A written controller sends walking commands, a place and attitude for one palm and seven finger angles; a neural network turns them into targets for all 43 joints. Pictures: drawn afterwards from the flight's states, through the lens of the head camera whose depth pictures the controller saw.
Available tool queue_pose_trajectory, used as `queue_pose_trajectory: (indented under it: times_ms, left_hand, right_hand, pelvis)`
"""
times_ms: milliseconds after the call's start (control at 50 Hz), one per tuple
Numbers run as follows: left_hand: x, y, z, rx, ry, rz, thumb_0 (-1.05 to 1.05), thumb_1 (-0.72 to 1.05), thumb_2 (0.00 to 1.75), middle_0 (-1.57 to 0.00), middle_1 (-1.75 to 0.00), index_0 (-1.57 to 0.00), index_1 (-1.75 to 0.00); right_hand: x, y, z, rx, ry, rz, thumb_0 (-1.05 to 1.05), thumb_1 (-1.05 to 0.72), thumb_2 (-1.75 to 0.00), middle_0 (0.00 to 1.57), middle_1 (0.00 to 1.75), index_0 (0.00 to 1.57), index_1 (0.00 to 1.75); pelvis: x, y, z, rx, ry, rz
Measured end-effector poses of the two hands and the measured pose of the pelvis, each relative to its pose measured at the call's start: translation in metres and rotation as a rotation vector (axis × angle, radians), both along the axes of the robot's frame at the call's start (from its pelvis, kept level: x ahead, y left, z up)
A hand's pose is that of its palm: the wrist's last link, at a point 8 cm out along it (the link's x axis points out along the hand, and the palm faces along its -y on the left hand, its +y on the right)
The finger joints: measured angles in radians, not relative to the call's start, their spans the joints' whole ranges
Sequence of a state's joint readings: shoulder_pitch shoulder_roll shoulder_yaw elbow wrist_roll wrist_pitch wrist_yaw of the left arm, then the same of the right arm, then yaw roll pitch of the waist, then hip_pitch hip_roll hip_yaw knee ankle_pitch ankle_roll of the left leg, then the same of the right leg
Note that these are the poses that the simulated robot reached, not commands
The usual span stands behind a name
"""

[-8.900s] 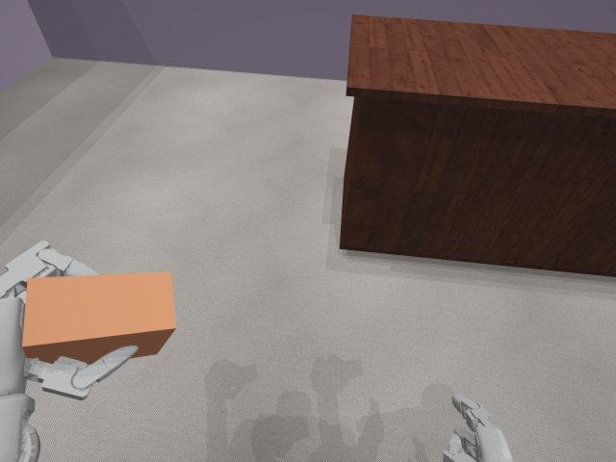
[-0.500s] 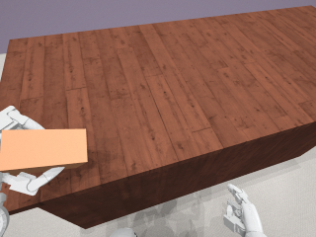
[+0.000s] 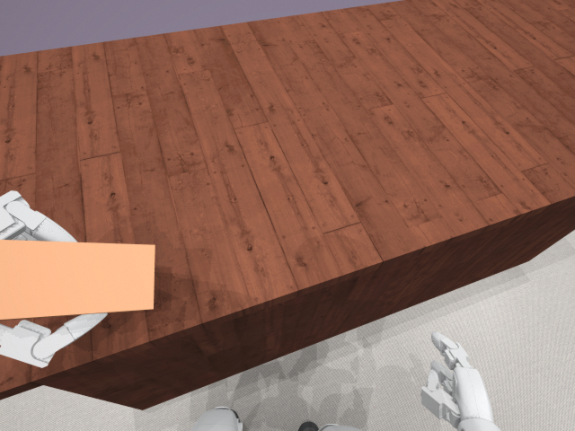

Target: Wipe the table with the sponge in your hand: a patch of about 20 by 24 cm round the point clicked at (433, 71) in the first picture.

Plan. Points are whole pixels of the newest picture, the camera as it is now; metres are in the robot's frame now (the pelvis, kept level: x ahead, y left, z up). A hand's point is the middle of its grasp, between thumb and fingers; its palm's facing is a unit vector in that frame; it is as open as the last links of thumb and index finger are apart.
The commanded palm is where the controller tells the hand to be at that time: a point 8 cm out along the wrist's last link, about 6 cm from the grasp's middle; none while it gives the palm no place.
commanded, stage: shuffle to correct the standing spot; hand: left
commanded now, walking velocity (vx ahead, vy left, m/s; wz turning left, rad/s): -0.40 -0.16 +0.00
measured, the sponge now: (96, 282) +0.23 +0.21 +0.15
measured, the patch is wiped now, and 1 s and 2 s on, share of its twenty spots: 0.00 0.00 0.00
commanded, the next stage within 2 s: come to a stop and stand still in 0.78 s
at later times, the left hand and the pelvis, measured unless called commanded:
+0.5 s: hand out of the picture +0.18 +0.26 +0.17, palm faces +0.37 -0.81 -0.46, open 9.6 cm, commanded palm +0.11 +0.29 +0.18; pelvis -0.04 +0.01 -0.01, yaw +1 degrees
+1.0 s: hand (81, 329) +0.19 +0.20 +0.16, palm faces +0.29 -0.85 -0.44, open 9.6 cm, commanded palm +0.13 +0.24 +0.18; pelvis -0.03 -0.04 -0.01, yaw -1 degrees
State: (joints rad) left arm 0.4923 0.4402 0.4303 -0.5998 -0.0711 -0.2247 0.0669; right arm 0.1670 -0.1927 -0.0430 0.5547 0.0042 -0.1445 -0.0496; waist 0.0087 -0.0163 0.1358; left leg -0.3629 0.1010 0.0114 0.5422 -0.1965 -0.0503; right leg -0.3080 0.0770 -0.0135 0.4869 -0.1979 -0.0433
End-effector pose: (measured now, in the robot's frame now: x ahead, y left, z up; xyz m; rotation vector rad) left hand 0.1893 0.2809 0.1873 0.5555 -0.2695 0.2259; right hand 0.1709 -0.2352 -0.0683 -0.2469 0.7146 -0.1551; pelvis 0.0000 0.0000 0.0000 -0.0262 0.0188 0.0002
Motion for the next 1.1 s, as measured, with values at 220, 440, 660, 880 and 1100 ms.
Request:
queue_pose_trajectory:
  times_ms: [220,440,660,880,1100]
  left_hand:
    - [-0.035,0.008,0.004,0.046,-0.063,0.007,-0.01,-0.46,1.03,-0.8,-1.36,-0.8,-1.36]
    - [-0.049,0.018,-0.003,-0.029,-0.073,0.052,-0.01,-0.46,1.03,-0.8,-1.36,-0.8,-1.36]
    - [-0.048,0.0,-0.003,-0.06,-0.086,0.017,-0.01,-0.46,1.03,-0.8,-1.36,-0.8,-1.36]
    - [-0.035,-0.033,0.004,0.009,-0.042,-0.014,-0.01,-0.46,1.03,-0.8,-1.36,-0.8,-1.36]
    - [-0.036,-0.036,-0.007,-0.07,-0.001,0.085,-0.01,-0.46,1.03,-0.8,-1.36,-0.8,-1.36]
  right_hand:
    - [-0.015,0.019,-0.006,0.021,-0.026,0.049,0.01,-0.91,-0.9,0.21,0.3,0.2,0.3]
    - [-0.057,0.024,-0.013,0.022,0.042,0.024,0.02,-0.91,-0.9,0.21,0.3,0.2,0.3]
    - [-0.061,0.007,-0.013,0.017,0.047,0.019,0.02,-0.9,-0.9,0.21,0.3,0.21,0.3]
    - [-0.052,-0.017,-0.007,0.067,0.003,0.02,0.01,-0.91,-0.9,0.21,0.3,0.2,0.3]
    - [-0.06,-0.046,-0.006,0.016,0.067,-0.032,0.02,-0.91,-0.9,0.2,0.3,0.2,0.3]
  pelvis:
    - [-0.028,0.002,-0.007,0.004,0.004,0.012]
    - [-0.039,0.011,-0.009,-0.01,-0.035,0.019]
    - [-0.033,0.002,-0.011,-0.002,-0.034,0.002]
    - [-0.039,-0.027,-0.006,-0.034,-0.047,-0.014]
    - [-0.027,-0.038,0.002,0.014,-0.04,-0.016]
